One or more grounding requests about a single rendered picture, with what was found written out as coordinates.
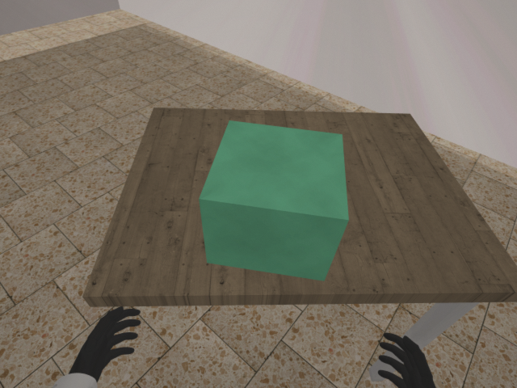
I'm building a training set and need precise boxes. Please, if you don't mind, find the robot left hand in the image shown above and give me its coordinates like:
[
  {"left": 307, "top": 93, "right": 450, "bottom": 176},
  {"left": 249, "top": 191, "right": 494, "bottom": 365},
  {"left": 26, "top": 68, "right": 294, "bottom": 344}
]
[{"left": 69, "top": 306, "right": 141, "bottom": 382}]

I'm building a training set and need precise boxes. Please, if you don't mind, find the carton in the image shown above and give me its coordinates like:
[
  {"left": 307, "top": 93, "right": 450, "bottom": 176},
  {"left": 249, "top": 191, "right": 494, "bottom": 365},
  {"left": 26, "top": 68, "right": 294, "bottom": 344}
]
[{"left": 199, "top": 120, "right": 349, "bottom": 281}]

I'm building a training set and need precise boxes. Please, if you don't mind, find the table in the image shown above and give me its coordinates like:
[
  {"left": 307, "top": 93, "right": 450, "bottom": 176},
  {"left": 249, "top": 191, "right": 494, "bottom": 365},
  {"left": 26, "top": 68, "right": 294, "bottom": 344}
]
[{"left": 82, "top": 108, "right": 517, "bottom": 382}]

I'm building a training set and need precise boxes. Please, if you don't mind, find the robot right hand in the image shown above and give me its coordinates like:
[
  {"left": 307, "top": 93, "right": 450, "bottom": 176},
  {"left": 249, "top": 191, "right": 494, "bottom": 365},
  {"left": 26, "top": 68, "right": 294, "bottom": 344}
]
[{"left": 378, "top": 333, "right": 436, "bottom": 388}]

